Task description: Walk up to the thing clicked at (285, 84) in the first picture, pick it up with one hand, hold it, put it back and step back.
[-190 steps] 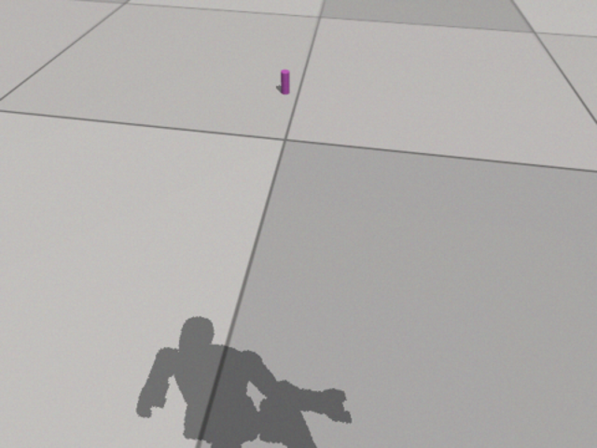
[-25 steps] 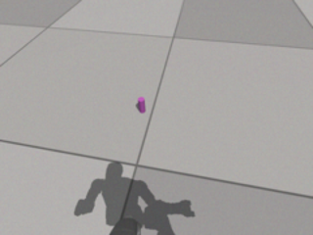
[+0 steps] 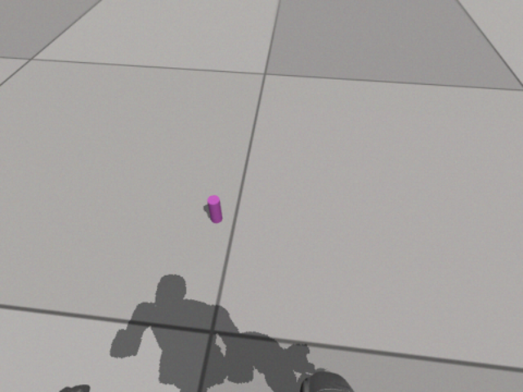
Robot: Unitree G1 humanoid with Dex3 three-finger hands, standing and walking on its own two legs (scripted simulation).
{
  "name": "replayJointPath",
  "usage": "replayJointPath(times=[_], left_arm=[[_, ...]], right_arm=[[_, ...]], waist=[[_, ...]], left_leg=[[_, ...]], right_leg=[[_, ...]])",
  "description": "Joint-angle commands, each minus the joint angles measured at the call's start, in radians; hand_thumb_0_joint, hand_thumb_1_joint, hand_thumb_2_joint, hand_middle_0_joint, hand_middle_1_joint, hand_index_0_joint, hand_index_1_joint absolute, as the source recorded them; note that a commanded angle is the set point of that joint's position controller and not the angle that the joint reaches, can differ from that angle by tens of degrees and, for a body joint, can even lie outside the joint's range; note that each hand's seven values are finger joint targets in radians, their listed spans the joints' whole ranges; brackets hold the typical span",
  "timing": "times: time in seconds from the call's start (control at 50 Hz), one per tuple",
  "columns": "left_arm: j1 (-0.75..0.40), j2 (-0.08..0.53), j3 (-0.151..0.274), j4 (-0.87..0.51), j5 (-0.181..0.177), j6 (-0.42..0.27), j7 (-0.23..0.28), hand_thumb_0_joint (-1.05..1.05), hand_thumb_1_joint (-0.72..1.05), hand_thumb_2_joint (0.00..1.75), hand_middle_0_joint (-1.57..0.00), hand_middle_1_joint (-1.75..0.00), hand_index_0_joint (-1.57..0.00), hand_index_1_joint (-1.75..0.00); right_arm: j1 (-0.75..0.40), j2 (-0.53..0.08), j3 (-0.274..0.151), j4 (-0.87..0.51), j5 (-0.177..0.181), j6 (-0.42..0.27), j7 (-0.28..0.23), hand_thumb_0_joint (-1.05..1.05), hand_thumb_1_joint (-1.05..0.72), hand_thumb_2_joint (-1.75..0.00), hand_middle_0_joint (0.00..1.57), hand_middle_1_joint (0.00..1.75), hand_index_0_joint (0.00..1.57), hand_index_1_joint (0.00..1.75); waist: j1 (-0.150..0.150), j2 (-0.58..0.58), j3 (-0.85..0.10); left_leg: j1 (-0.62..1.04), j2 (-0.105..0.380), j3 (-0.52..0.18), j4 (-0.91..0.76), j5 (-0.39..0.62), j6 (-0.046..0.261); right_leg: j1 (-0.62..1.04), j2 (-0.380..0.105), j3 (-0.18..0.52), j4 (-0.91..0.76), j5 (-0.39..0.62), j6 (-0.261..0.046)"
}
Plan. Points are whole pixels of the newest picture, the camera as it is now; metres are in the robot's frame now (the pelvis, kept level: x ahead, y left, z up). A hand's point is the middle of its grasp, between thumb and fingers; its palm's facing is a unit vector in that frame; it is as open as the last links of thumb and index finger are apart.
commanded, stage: walk up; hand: left
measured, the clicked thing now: (215, 209) +0.95 +0.22 -0.70
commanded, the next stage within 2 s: none
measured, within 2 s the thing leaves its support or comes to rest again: neither
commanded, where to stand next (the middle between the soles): +0.60 +0.03 m, yaw -1 degrees
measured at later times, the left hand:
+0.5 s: hand (95, 357) +0.20 +0.31 -0.16, palm faces +0.00 -0.93 -0.37, open 7.4 cm
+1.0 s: hand (143, 228) +0.46 +0.28 -0.12, palm faces -0.05 -0.91 -0.41, open 7.4 cm
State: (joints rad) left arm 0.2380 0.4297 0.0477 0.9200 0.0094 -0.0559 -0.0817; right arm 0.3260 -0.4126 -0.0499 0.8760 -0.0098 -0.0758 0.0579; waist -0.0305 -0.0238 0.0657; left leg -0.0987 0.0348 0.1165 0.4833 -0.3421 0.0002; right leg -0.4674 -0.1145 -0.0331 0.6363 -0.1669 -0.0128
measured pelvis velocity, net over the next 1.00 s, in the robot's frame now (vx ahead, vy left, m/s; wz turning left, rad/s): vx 0.36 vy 0.00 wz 0.00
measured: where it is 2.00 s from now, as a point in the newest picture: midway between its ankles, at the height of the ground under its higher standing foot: (255, 299)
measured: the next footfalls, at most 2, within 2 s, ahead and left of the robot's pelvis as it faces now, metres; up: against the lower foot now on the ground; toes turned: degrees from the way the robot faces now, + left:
right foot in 0.04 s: +0.18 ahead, -0.14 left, +0.00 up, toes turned -5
left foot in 0.46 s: +0.31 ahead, +0.15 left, +0.00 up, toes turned +7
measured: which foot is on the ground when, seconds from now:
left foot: down 0.00-0.06, up 0.08-0.44, down 0.46-0.94, up 0.96-1.00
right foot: up 0.00-0.02, down 0.04-0.48, up 0.50-0.88, down 0.90-1.00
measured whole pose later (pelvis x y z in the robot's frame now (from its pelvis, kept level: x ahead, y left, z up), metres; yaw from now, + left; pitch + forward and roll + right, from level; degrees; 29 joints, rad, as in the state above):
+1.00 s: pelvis +0.36 +0.00 -0.01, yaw +0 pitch -3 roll +1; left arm 0.21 0.40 0.05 0.87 0.01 -0.09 -0.05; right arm 0.34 -0.42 -0.04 0.89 -0.01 -0.03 0.03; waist -0.02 0.04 0.11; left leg -0.27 0.03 0.03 0.96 -0.47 0.04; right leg -0.36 -0.04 -0.07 0.62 -0.20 -0.04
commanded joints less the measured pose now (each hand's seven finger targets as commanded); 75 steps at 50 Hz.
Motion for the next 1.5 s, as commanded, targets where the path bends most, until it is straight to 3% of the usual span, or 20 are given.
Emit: replayJointPath(times=[0.0,0.02,0.06,0.18,0.36,0.42,0.44,0.46,0.48,0.58,0.7,0.86,0.88,0.92,1.04,1.16,1.3,1.34,1.36,1.48], left_arm=[[0.077,0.199,0.074,-0.028,0.001,-0.038,0.018,0.00,0.90,0.90,-0.20,-0.30,-0.20,-0.30],[0.165,0.235,0.090,-0.011,0.003,-0.049,0.032,0.00,0.90,0.90,-0.20,-0.30,-0.20,-0.30],[0.250,0.369,0.114,-0.016,-0.008,-0.057,0.048,0.00,0.90,0.90,-0.20,-0.30,-0.20,-0.30],[0.049,0.249,0.071,-0.094,-0.012,-0.056,0.059,0.00,0.90,0.90,-0.20,-0.30,-0.20,-0.30],[0.049,0.281,0.078,-0.123,-0.005,-0.052,0.047,0.00,0.90,0.90,-0.20,-0.30,-0.20,-0.30],[0.016,0.242,0.058,-0.128,0.003,-0.043,0.047,0.00,0.90,0.90,-0.20,-0.30,-0.20,-0.30],[0.055,0.180,0.036,-0.128,0.004,-0.040,0.047,0.00,0.90,0.90,-0.20,-0.30,-0.20,-0.30],[0.084,0.115,0.021,-0.136,-0.017,-0.035,0.046,0.00,0.90,0.90,-0.20,-0.30,-0.20,-0.30],[0.053,0.227,0.047,-0.114,-0.007,-0.026,0.067,0.00,0.90,0.90,-0.20,-0.30,-0.20,-0.30],[0.136,0.214,0.044,-0.031,-0.015,-0.016,0.050,0.00,0.90,0.90,-0.20,-0.30,-0.20,-0.30],[0.011,0.176,0.042,-0.076,0.002,-0.007,0.023,0.00,0.90,0.90,-0.20,-0.30,-0.20,-0.30],[0.051,0.168,0.059,-0.054,0.001,-0.031,0.030,0.00,0.90,0.90,-0.20,-0.30,-0.20,-0.30],[0.138,0.201,0.076,-0.033,0.003,-0.040,0.042,0.00,0.90,0.90,-0.20,-0.30,-0.20,-0.30],[0.229,0.354,0.111,-0.041,-0.004,-0.048,0.058,0.00,0.90,0.90,-0.20,-0.30,-0.20,-0.30],[0.066,0.238,0.071,-0.107,-0.011,-0.046,0.061,0.00,0.90,0.90,-0.20,-0.30,-0.20,-0.30],[0.071,0.248,0.080,-0.138,0.002,-0.043,0.055,0.00,0.90,0.90,-0.20,-0.30,-0.20,-0.30],[0.032,0.193,0.029,-0.136,-0.010,-0.009,0.070,0.00,0.90,0.90,-0.20,-0.30,-0.20,-0.30],[0.117,0.111,0.006,-0.137,-0.024,-0.001,0.071,0.00,0.90,0.90,-0.20,-0.30,-0.20,-0.30],[0.115,0.197,0.029,-0.096,-0.010,0.010,0.089,0.00,0.90,0.90,-0.20,-0.30,-0.20,-0.30],[0.134,0.167,0.029,-0.027,-0.011,0.019,0.080,0.00,0.90,0.90,-0.20,-0.30,-0.20,-0.30]], right_arm=[[-0.066,-0.244,-0.070,-0.100,0.006,-0.017,-0.018,0.00,-0.90,-0.90,0.20,0.30,0.20,0.30],[-0.024,-0.197,-0.052,-0.100,0.007,-0.016,-0.017,0.00,-0.90,-0.90,0.20,0.30,0.20,0.30],[-0.028,-0.213,-0.047,-0.110,0.010,-0.011,-0.025,0.00,-0.90,-0.90,0.20,0.30,0.20,0.30],[0.017,-0.200,-0.056,-0.021,0.009,0.017,-0.007,0.00,-0.90,-0.90,0.20,0.30,0.20,0.30],[-0.110,-0.183,-0.074,-0.053,-0.010,0.004,0.025,0.00,-0.90,-0.90,0.20,0.30,0.20,0.30],[0.044,-0.219,-0.093,-0.004,-0.015,-0.008,0.009,0.00,-0.90,-0.90,0.20,0.30,0.20,0.30],[0.151,-0.274,-0.111,0.022,-0.017,-0.018,-0.006,0.00,-0.90,-0.90,0.20,0.30,0.20,0.30],[0.167,-0.364,-0.126,-0.005,-0.023,-0.026,-0.016,0.00,-0.90,-0.90,0.20,0.30,0.20,0.30],[0.128,-0.383,-0.128,-0.022,0.010,-0.021,-0.014,0.00,-0.90,-0.90,0.20,0.30,0.20,0.30],[-0.021,-0.258,-0.077,-0.058,0.008,-0.030,-0.029,0.00,-0.90,-0.90,0.20,0.30,0.20,0.30],[0.021,-0.267,-0.082,-0.074,0.006,-0.030,-0.029,0.00,-0.90,-0.90,0.20,0.30,0.20,0.30],[-0.003,-0.238,-0.067,-0.109,0.009,-0.007,-0.029,0.00,-0.90,-0.90,0.20,0.30,0.20,0.30],[0.016,-0.199,-0.050,-0.111,0.010,-0.006,-0.029,0.00,-0.90,-0.90,0.20,0.30,0.20,0.30],[0.032,-0.184,-0.038,-0.122,0.012,-0.001,-0.032,0.00,-0.90,-0.90,0.20,0.30,0.20,0.30],[0.071,-0.204,-0.055,-0.025,0.001,0.026,-0.017,0.00,-0.90,-0.90,0.20,0.30,0.20,0.30],[-0.029,-0.185,-0.064,-0.042,-0.020,0.026,0.003,0.00,-0.90,-0.90,0.20,0.30,0.20,0.30],[0.025,-0.173,-0.056,0.001,-0.014,-0.002,-0.036,0.00,-0.90,-0.90,0.20,0.30,0.20,0.30],[0.077,-0.337,-0.092,-0.017,-0.015,-0.012,-0.046,0.00,-0.90,-0.90,0.20,0.30,0.20,0.30],[0.066,-0.359,-0.104,-0.016,0.006,-0.005,-0.043,0.00,-0.90,-0.90,0.20,0.30,0.20,0.30],[-0.076,-0.248,-0.058,-0.059,-0.002,0.006,-0.062,0.00,-0.90,-0.90,0.20,0.30,0.20,0.30]], waist=[[0.087,0.057,-0.054],[0.129,-0.085,-0.118],[0.157,-0.248,-0.146],[0.040,-0.137,-0.017],[0.060,-0.091,-0.009],[-0.047,0.013,-0.073],[-0.090,0.209,-0.125],[-0.078,0.390,-0.093],[-0.068,0.239,-0.059],[0.026,0.182,-0.005],[-0.007,0.160,0.018],[0.056,0.066,-0.051],[0.098,-0.037,-0.111],[0.138,-0.262,-0.148],[0.042,-0.125,-0.010],[0.063,-0.126,0.026],[-0.009,-0.004,-0.069],[-0.008,0.297,-0.101],[-0.015,0.240,-0.091],[0.036,0.220,-0.063]], left_leg=[[-0.222,0.170,-0.117,0.024,0.130,0.151],[-0.265,0.100,-0.049,0.274,0.186,0.123],[-0.586,-0.053,-0.078,0.675,-0.203,0.047],[-0.424,0.055,-0.153,0.514,0.008,0.018],[-0.277,0.053,-0.074,0.132,0.138,0.006],[0.029,0.006,-0.046,0.077,0.103,0.034],[0.157,0.076,-0.196,-0.045,-0.090,0.072],[0.209,0.329,-0.707,-0.254,-0.262,0.159],[0.112,0.408,-0.800,-0.273,-0.277,0.264],[-0.085,0.231,-0.303,-0.228,0.117,0.188],[-0.034,0.236,-0.239,-0.250,0.127,0.234],[-0.148,0.181,-0.140,0.011,0.273,0.154],[-0.199,0.125,-0.094,0.200,0.282,0.129],[-0.544,-0.065,-0.062,0.600,-0.184,0.051],[-0.431,0.056,-0.142,0.524,0.014,0.020],[-0.377,0.074,-0.098,0.268,0.095,-0.017],[-0.037,-0.004,-0.070,0.004,0.169,0.030],[0.116,0.339,-0.623,-0.199,0.073,0.185],[0.068,0.398,-0.677,-0.181,0.078,0.274],[-0.108,0.227,-0.286,-0.089,0.378,0.213]], right_leg=[[0.354,0.072,-0.054,-0.089,0.004,-0.018],[0.499,0.049,0.003,-0.180,-0.097,-0.044],[0.621,-0.338,0.694,-0.386,-0.234,-0.244],[0.271,-0.157,0.184,-0.377,-0.023,-0.199],[0.198,-0.168,0.122,-0.358,-0.299,-0.194],[0.054,-0.109,0.045,-0.117,-0.196,-0.135],[-0.029,-0.027,-0.035,0.206,-0.105,-0.095],[-0.278,0.151,-0.041,0.460,-0.324,-0.028],[-0.271,0.094,0.071,0.538,-0.377,-0.044],[-0.090,0.011,0.095,0.403,-0.149,-0.012],[-0.111,-0.006,0.028,0.172,-0.081,0.010],[0.302,0.091,-0.044,-0.122,0.008,-0.024],[0.450,0.080,-0.005,-0.175,-0.035,-0.042],[0.610,-0.313,0.671,-0.393,-0.300,-0.225],[0.274,-0.138,0.239,-0.383,-0.123,-0.191],[0.184,-0.136,0.171,-0.407,-0.287,-0.207],[0.110,-0.076,0.058,-0.037,0.077,-0.120],[-0.145,0.147,-0.035,0.325,-0.345,-0.019],[-0.140,0.089,0.047,0.428,-0.427,-0.028],[0.033,0.047,0.035,0.242,-0.264,-0.005]])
